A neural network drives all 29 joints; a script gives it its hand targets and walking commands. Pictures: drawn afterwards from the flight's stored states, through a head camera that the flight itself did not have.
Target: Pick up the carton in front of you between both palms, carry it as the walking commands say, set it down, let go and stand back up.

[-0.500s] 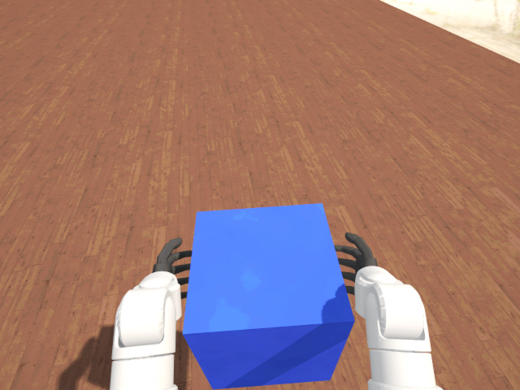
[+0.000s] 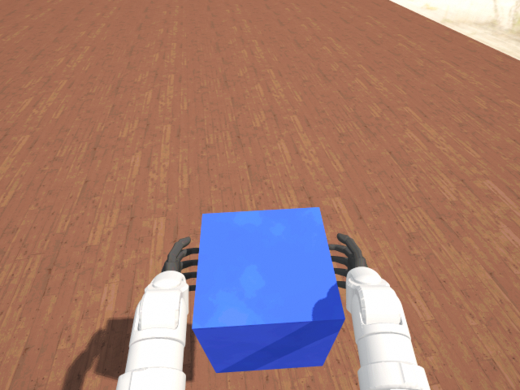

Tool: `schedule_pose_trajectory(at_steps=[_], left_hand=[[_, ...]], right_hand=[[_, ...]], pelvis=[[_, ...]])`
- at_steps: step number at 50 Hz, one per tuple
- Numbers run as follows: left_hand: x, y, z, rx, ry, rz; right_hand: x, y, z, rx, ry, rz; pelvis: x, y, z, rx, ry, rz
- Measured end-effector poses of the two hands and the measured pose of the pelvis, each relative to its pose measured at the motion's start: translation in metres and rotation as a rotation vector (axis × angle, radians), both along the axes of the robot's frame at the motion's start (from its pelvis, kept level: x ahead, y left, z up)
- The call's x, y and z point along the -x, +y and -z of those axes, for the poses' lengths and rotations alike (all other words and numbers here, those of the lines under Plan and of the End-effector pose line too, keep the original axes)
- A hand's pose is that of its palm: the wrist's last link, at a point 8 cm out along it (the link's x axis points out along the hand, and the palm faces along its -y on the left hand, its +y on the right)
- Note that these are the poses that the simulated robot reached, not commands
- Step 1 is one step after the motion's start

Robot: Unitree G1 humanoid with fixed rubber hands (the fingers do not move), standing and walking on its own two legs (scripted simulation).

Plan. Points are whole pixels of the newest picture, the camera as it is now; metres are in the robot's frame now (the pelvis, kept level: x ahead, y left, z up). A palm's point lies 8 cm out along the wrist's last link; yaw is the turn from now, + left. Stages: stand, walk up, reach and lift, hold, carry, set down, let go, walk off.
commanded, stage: carry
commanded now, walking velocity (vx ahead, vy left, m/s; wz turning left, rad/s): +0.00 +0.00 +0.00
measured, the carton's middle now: (265, 293) +0.31 +0.00 -0.05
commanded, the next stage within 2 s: none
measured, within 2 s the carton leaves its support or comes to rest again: neither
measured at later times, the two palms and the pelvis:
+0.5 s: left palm (177, 281) +0.28 +0.14 +0.04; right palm (362, 278) +0.28 -0.16 +0.04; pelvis +0.00 -0.01 +0.00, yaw +0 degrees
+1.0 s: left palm (182, 280) +0.29 +0.13 +0.04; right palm (367, 277) +0.28 -0.17 +0.04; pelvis +0.01 -0.02 +0.00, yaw +0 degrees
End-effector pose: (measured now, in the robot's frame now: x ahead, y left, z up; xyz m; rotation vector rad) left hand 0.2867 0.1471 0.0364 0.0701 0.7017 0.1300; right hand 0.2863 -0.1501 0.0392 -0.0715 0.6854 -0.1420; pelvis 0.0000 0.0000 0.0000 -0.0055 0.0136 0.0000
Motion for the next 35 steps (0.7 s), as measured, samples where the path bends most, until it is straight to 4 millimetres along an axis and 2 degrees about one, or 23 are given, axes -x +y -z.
schedule_pose_trajectory(at_steps=[10, 35], left_hand=[[-0.003, -0.001, -0.004, 0.010, -0.054, -0.012], [0.002, -0.012, -0.003, 0.006, -0.036, -0.006]], right_hand=[[-0.004, -0.001, -0.004, -0.009, -0.050, 0.004], [0.003, -0.012, -0.001, -0.009, -0.023, 0.007]], pelvis=[[0.002, -0.002, 0.001, -0.003, 0.008, 0.002], [0.002, -0.012, 0.002, -0.009, 0.005, 0.005]])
